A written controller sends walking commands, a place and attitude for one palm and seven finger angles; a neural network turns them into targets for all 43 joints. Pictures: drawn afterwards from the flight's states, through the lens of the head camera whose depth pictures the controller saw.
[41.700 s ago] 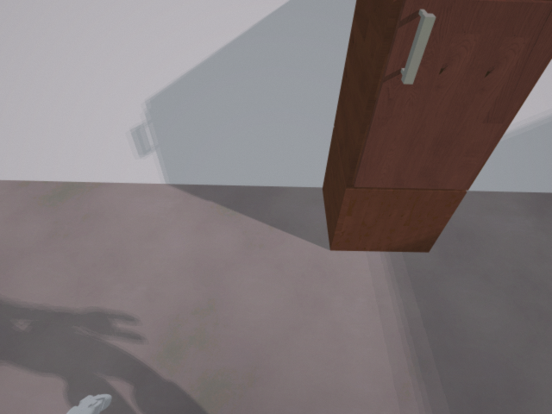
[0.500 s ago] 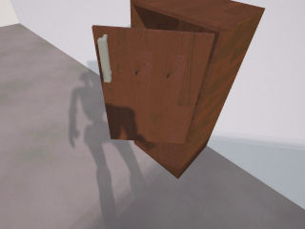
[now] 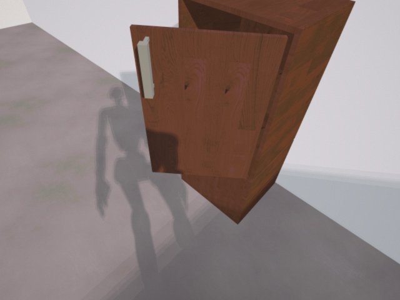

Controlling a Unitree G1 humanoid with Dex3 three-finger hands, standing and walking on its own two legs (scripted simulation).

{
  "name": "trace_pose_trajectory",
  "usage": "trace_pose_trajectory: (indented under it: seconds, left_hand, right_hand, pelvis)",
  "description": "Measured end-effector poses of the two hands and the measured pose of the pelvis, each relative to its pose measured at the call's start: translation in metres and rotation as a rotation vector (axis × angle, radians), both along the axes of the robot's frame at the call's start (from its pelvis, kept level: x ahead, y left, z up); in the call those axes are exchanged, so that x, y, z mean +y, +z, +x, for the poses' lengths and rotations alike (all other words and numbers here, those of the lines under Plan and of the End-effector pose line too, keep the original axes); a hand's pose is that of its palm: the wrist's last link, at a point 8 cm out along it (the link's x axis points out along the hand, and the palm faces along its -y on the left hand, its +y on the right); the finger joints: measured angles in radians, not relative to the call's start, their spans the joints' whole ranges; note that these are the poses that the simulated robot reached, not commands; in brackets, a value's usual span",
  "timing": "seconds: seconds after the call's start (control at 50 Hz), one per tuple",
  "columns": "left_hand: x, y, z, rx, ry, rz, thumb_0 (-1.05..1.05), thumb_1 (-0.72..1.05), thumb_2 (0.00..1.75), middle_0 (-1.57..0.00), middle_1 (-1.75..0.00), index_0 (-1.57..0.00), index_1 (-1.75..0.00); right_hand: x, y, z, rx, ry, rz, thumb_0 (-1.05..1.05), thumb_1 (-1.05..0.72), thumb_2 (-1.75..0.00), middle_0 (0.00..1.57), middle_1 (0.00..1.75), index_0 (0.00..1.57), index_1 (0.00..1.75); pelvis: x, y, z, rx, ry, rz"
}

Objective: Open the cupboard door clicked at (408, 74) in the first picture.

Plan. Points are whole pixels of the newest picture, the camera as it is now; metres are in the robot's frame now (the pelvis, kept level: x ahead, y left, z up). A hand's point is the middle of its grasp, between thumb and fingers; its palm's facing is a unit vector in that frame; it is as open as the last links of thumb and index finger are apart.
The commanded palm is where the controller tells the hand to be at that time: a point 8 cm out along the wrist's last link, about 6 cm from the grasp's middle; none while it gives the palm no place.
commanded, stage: shuffle to correct the standing spot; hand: left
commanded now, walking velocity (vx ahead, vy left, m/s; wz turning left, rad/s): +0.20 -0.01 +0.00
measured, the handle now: (148, 68) +0.65 +0.19 +0.15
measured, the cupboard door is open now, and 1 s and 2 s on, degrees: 40 40 40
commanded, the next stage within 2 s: come to a stop and stand still in 0.66 s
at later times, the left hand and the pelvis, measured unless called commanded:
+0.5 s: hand out of the picture -0.01 +0.17 -0.19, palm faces +0.05 -0.99 -0.10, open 7.4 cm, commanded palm none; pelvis +0.05 +0.03 -0.01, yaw -2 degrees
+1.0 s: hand (148, 256) +0.27 +0.15 -0.17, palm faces -0.01 -0.99 -0.16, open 7.2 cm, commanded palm none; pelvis +0.15 +0.00 -0.01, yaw -1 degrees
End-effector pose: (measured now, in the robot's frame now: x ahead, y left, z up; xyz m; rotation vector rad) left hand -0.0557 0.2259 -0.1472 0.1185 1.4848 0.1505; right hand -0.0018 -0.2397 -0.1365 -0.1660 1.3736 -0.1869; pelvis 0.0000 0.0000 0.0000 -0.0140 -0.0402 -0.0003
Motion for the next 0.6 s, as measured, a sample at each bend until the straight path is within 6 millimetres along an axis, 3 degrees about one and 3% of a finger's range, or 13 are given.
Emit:
trace_pose_trajectory:
  seconds: [0.12,0.2,0.28,0.38,0.48,0.6]
  left_hand:
    - [-0.016,-0.006,-0.011,0.038,0.034,-0.044,0.00,0.90,0.90,-0.20,-0.30,-0.20,-0.30]
    - [-0.022,-0.007,-0.009,0.021,0.054,-0.035,0.00,0.90,0.90,-0.20,-0.30,-0.20,-0.30]
    - [-0.029,-0.006,-0.013,-0.001,0.104,-0.019,0.00,0.91,0.90,-0.20,-0.30,-0.19,-0.30]
    - [-0.028,-0.005,-0.005,0.033,0.092,-0.051,0.00,0.90,0.90,-0.20,-0.30,-0.19,-0.30]
    - [-0.008,-0.022,0.033,0.033,0.047,-0.079,0.00,0.90,0.90,-0.20,-0.30,-0.20,-0.30]
    - [0.021,-0.005,0.129,-0.113,-0.038,-0.028,0.01,0.91,0.90,-0.20,-0.30,-0.19,-0.30]
  right_hand:
    - [0.019,-0.010,-0.018,0.042,-0.044,0.032,0.01,-0.91,-0.90,0.20,0.30,0.20,0.30]
    - [0.023,-0.018,-0.016,0.050,-0.051,0.060,0.01,-0.91,-0.90,0.20,0.30,0.20,0.30]
    - [0.023,-0.021,0.005,0.032,-0.027,0.072,0.01,-0.91,-0.90,0.20,0.30,0.20,0.30]
    - [0.021,-0.007,0.045,-0.063,-0.027,0.030,0.02,-0.94,-0.90,0.20,0.30,0.20,0.30]
    - [0.030,-0.006,0.064,-0.130,-0.032,-0.025,0.01,-0.93,-0.90,0.20,0.30,0.20,0.30]
    - [0.054,0.002,0.045,-0.029,-0.078,0.020,0.01,-0.92,-0.90,0.20,0.30,0.20,0.30]
  pelvis:
    - [0.004,-0.005,0.004,-0.003,-0.003,0.000]
    - [0.000,-0.009,0.007,-0.015,-0.009,0.006]
    - [-0.001,-0.010,0.015,-0.012,0.007,-0.002]
    - [0.011,-0.005,0.030,0.006,0.002,-0.004]
    - [0.027,-0.015,0.046,0.017,-0.017,-0.002]
    - [0.029,0.000,0.070,0.041,-0.041,0.014]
